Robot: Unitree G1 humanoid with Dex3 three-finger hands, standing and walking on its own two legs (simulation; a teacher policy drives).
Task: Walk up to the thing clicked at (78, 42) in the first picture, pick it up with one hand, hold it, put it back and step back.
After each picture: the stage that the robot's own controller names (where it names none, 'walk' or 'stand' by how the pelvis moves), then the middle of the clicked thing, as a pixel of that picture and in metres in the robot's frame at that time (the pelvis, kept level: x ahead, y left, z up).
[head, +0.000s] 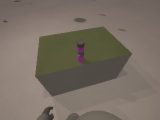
stand; (80, 52) +0.64 +0.15 -0.05
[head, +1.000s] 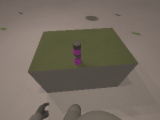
walk; (77, 54) +0.57 +0.18 -0.03
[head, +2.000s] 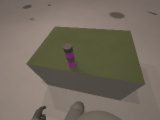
stand; (70, 56) +0.49 +0.25 -0.02
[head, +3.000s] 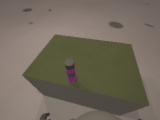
stand; (70, 71) +0.39 +0.19 -0.05
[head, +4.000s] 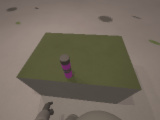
stand; (66, 67) +0.41 +0.22 -0.05
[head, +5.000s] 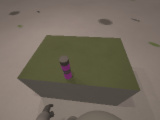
stand; (66, 68) +0.42 +0.23 -0.05
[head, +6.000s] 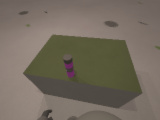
stand; (69, 66) +0.45 +0.22 -0.05
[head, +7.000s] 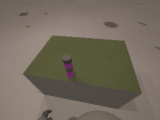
stand; (68, 67) +0.45 +0.22 -0.05
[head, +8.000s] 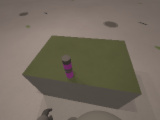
rise first; (68, 67) +0.44 +0.23 -0.05
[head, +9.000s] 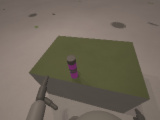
rise first; (72, 67) +0.44 +0.21 -0.05
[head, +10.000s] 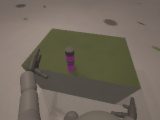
go down; (70, 60) +0.50 +0.19 -0.03
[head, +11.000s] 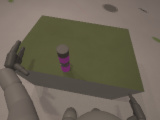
go down; (64, 60) +0.42 +0.19 +0.00
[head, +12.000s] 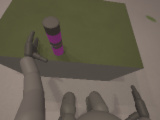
close in; (55, 40) +0.49 +0.20 +0.07
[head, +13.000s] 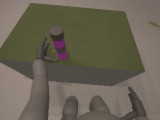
close; (60, 45) +0.49 +0.19 +0.06
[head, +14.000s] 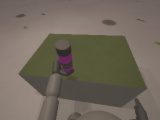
lift; (66, 60) +0.34 +0.16 +0.18
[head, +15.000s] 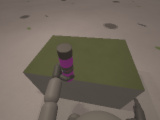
hold; (66, 65) +0.31 +0.16 +0.17
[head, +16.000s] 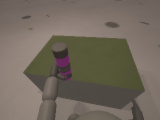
hold; (63, 64) +0.32 +0.18 +0.17
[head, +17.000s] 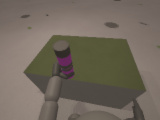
hold; (65, 63) +0.31 +0.16 +0.18
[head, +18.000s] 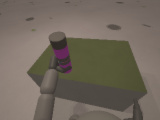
crouch; (63, 56) +0.33 +0.18 +0.23
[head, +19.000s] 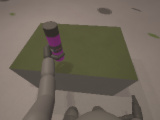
lower; (55, 44) +0.45 +0.22 +0.16
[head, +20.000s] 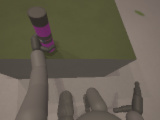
lower; (44, 34) +0.53 +0.20 +0.10
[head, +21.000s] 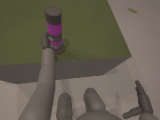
lower; (55, 33) +0.55 +0.12 +0.10
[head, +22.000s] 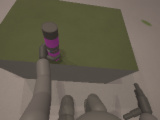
lower; (52, 45) +0.47 +0.20 +0.07
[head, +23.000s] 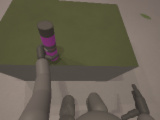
lower; (49, 44) +0.49 +0.21 +0.06
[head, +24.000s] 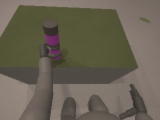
loosen; (53, 43) +0.50 +0.19 +0.09
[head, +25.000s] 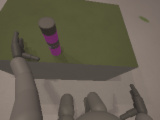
withdraw; (52, 40) +0.50 +0.20 +0.07
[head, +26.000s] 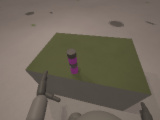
sink last; (73, 62) +0.47 +0.19 +0.00
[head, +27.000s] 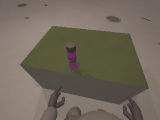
stand; (72, 56) +0.49 +0.19 +0.02
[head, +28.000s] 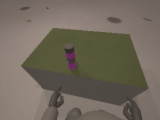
stand; (70, 57) +0.49 +0.20 +0.02
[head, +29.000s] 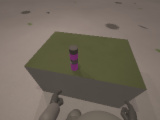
walk; (74, 59) +0.51 +0.18 +0.01
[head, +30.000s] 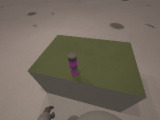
stand; (73, 65) +0.47 +0.19 -0.05
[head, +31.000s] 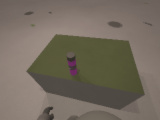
stand; (72, 64) +0.47 +0.20 -0.05
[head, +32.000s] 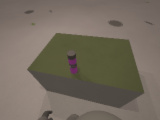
stand; (72, 63) +0.49 +0.20 -0.05
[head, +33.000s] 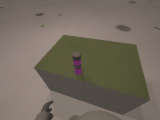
walk; (77, 64) +0.50 +0.18 -0.05
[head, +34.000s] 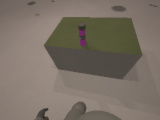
walk; (82, 35) +0.81 +0.19 -0.04
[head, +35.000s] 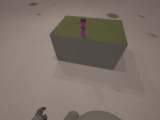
walk; (82, 27) +1.10 +0.20 -0.04
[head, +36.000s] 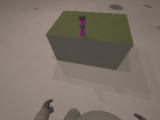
stand; (82, 25) +0.99 +0.18 -0.04
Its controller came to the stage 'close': yes
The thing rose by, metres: 0.25
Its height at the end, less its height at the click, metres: +0.00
